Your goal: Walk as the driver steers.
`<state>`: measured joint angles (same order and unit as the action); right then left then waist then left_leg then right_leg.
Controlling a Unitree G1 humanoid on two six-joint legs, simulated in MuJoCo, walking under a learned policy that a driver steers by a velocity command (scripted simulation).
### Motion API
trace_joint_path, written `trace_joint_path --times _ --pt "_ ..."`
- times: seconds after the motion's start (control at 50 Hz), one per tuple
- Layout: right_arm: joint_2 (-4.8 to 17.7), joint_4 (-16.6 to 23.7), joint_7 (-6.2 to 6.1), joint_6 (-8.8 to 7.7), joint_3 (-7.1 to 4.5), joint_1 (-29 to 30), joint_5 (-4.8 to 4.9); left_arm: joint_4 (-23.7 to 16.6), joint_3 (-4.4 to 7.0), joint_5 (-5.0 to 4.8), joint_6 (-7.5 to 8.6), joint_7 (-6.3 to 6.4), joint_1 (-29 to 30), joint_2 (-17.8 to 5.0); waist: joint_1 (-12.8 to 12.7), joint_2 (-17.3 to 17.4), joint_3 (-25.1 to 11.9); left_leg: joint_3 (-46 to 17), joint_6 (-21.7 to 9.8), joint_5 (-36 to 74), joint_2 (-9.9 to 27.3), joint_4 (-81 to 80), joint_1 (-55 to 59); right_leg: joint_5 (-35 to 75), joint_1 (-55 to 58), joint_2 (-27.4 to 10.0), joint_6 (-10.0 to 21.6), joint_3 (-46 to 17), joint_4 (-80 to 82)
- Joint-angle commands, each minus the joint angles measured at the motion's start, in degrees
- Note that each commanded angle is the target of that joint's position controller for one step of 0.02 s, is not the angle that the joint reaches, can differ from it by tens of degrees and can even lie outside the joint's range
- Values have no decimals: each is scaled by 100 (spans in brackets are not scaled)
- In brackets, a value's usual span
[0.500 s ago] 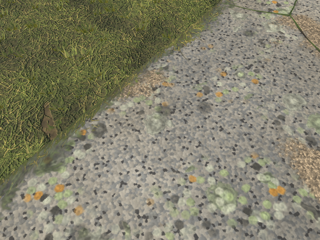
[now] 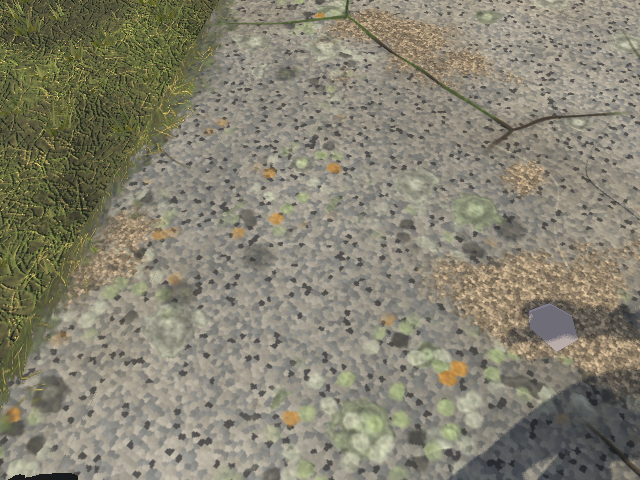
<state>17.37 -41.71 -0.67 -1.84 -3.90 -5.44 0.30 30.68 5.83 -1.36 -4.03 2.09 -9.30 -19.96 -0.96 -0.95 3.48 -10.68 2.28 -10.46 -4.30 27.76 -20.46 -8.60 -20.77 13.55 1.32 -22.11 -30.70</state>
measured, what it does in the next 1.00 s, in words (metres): walks ahead, turning right: right foot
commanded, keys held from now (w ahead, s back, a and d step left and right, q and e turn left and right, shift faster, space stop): e+shift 0.52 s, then shift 0.04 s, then q+shift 0.10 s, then w+q+shift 0.34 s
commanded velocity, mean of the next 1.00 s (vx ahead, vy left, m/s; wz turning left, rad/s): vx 0.17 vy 0.00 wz -0.47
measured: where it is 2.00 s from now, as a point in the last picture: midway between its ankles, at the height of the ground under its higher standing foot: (356, 228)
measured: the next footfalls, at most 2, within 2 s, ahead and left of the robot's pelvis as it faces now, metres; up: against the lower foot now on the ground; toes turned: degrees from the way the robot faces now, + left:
right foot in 0.52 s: -0.01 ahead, -0.11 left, +0.00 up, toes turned -36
left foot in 1.18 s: +0.44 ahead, +0.03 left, +0.00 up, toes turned -8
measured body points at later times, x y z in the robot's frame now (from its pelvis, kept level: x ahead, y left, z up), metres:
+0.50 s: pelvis +0.01 +0.01 +0.00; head +0.05 -0.02 +0.45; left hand +0.30 +0.17 -0.07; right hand +0.01 -0.31 -0.11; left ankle +0.07 +0.14 -0.73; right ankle -0.04 -0.09 -0.72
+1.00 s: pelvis +0.11 -0.04 +0.01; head +0.12 -0.03 +0.46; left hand +0.30 +0.18 -0.11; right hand +0.10 -0.35 -0.09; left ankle +0.29 +0.06 -0.65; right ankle -0.05 -0.09 -0.73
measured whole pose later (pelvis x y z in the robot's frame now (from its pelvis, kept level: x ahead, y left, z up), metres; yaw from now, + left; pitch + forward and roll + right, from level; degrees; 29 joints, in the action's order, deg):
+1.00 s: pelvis +0.11 -0.04 +0.01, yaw -24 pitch +2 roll -1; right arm 16.9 -42.4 1.9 -0.6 -4.7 -15.1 2.1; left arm 43.6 3.8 0.6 4.7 0.9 -18.6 -15.9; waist -0.9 -0.7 -2.7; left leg -1.5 1.4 -4.7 6.3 57.2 -41.9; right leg -17.6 3.3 -2.3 -1.1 11.7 -12.7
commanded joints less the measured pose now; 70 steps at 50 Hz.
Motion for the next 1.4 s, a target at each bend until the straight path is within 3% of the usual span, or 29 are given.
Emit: trace_joint_path --times 0.02,0.04,0.06,0.08,0.12,0.16,0.26,0.38,0.48,0.5,0.52,0.54,0.56,0.6,0.62,0.66,0.72,0.76,0.9,1.08,1.14,1.18,1.2,1.22,1.24,1.26,1.28,1.32,1.4 --pt "1139 460 -43 -45 -306 70 -133 -363 37 -11 49 -53 -440 -206 -226 829 -1226 -1476 -946 808 1939 -1030 1827 -2742 -596 -281 60 72 -1259" --pt "1095 457 -34 -16 -318 67 -329 -488 156 -21 130 -111 -394 -634 -248 1694 -1023 -2338 -1551 814 2529 -1216 1380 -2719 -1258 -337 -197 668 -2511" --pt "764 611 -66 -12 -247 322 -278 -334 260 -1 154 -136 -406 -1042 -217 1263 -807 -1899 -1551 512 2390 -1196 1218 -2233 -1401 -731 -371 835 -3129" --pt "550 676 -124 27 -186 495 -191 -191 286 -14 118 -132 -445 -1065 -201 927 -642 -1232 -1314 119 1985 -1114 1084 -1800 -1436 -865 -441 974 -3409" --pt "503 740 -236 115 -122 539 -93 -63 201 20 23 -113 -667 -787 -137 686 -474 -553 -1201 332 1703 -1054 1034 -1380 -1655 -1011 -592 1286 -4251" --pt "512 724 -290 174 -87 352 -168 -167 124 -49 28 -123 -496 -634 5 722 -398 4 -1287 722 1578 -1137 1108 -1162 -1828 -1253 -694 1738 -4329" --pt "750 603 -266 253 -173 -163 -211 -397 18 -46 74 -121 -8 -426 405 889 -625 449 -1574 1144 1960 -1184 2000 -1116 -2063 -1833 -938 2010 -3434" --pt "949 551 -93 232 -304 48 -136 -367 -36 10 25 -215 19 -253 313 916 -734 1310 -1487 1269 2209 -1141 1668 -1065 -977 -1959 -690 2427 -2051" --pt "981 425 65 159 -393 102 127 -274 100 -22 -148 -332 -232 -347 -23 893 -889 1837 -967 1507 2415 -314 1592 -748 260 -1709 -132 2748 -273" --pt "811 308 88 166 -369 -89 161 -131 189 -9 -151 -286 -576 -474 -165 607 -933 2100 -626 1104 2190 284 1180 -214 959 -1544 101 2645 325" --pt "564 285 119 167 -311 -282 45 -9 399 -23 -120 -188 -1082 -1060 -273 -593 -886 2493 -128 -369 1632 1728 -146 1698 2113 -2114 536 1463 831" --pt "298 774 95 143 -172 9 -212 -199 466 76 -18 -121 -883 -1755 6 -2179 -918 2188 361 -2845 743 3242 -2226 3117 2710 -3465 1689 -910 731" --pt "620 802 27 135 -251 476 -195 -306 376 278 187 -204 -776 -1343 -450 -1270 -1436 1080 321 -2818 662 4175 -2338 2840 2427 -3630 2078 -815 933" --pt "694 581 -50 181 -279 259 17 -161 162 195 352 -166 -249 -810 -102 -715 -1080 926 101 -1796 902 4137 -2251 2184 1979 -3079 1407 445 921" --pt "733 443 -81 215 -279 61 -33 -153 38 93 344 -124 67 -492 32 -636 -1032 938 130 -1415 953 3945 -2080 2225 1816 -2887 1174 802 855" --pt "613 183 -23 257 -232 -385 -51 -73 -165 188 371 -65 301 -153 232 -693 -1195 1065 231 -807 888 3908 -1207 2734 1372 -2653 1087 1428 893" --pt "608 234 155 210 -157 -196 187 299 -50 175 483 -94 -409 -544 -211 -874 -822 1138 108 -261 925 3139 -1703 -1678 1641 -2799 1055 1079 1887" --pt "715 386 163 152 -184 111 229 438 -32 263 627 -77 -514 -636 -311 -845 -318 732 -21 -91 867 2823 -2364 -2494 1891 -3143 1038 695 2285" --pt "413 341 193 8 -188 -343 169 801 -13 201 960 -65 -611 -408 -104 -502 93 481 -12 411 1073 3113 -3409 -1762 2514 -3407 770 1718 2625" --pt "97 819 442 8 80 223 243 1163 136 115 887 -214 -764 -654 -184 -206 659 1316 -569 482 1434 2177 -2975 -522 2618 -3250 516 3474 2684" --pt "464 752 413 50 -51 -410 285 1151 220 42 778 -255 -549 -981 290 -475 185 2125 -963 -280 722 2078 -1248 3301 2466 -3092 420 3954 1506" --pt "1315 245 302 141 -510 -2598 368 1052 185 -42 754 -270 -344 -1070 1555 -407 -1109 2257 -1391 -329 -112 1811 2132 5112 1321 -2806 140 4074 -1584" --pt "1790 -106 215 230 -640 -3184 380 969 -95 167 870 -246 -458 -180 1429 989 -979 726 -1579 -797 428 1471 3516 234 -686 -2232 -277 3767 -3938" --pt "2226 208 246 101 -613 -2676 283 472 -306 116 1134 -265 -899 416 504 2452 -2061 -3277 -2748 -3677 1610 -510 4467 -2655 -2426 -1092 -401 2392 -5880" --pt "1554 456 337 -74 -414 -2656 225 288 -216 -37 1338 -216 89 -414 1041 1044 -2200 -3989 -2320 -4167 1928 -1510 4318 -2016 -2717 -1364 -150 1406 -5854" --pt "1375 356 351 -194 -376 -2634 150 106 -170 -231 1429 -188 529 -544 953 683 -1296 -3844 -2179 -3725 1997 -1681 3749 -1527 -3153 -1427 -9 1555 -5627" --pt "1286 373 348 -275 -321 -2355 94 174 -241 -114 1481 -133 475 -357 645 92 -908 -3360 -2085 -2984 1895 -1510 2873 -1212 -2897 -1710 62 1498 -5187" --pt "932 641 307 -324 -192 -1555 -34 321 -217 91 1381 -157 -9 -300 42 142 -607 -2340 -2059 -2138 1386 -1229 1353 -653 -1930 -2001 44 1295 -4485" --pt "471 576 105 -357 -2 -1425 31 435 -260 207 1078 -255 114 -204 25 312 113 -621 -1866 -272 950 -1751 537 287 -1864 -2131 -286 1898 -3018"
Velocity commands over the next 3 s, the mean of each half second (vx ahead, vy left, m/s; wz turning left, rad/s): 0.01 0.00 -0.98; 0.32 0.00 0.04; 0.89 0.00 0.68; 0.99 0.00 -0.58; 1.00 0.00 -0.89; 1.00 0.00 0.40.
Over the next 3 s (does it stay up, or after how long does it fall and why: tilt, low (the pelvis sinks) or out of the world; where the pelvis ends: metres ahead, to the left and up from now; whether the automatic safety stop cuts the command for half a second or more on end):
stays up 1.70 -0.58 -0.02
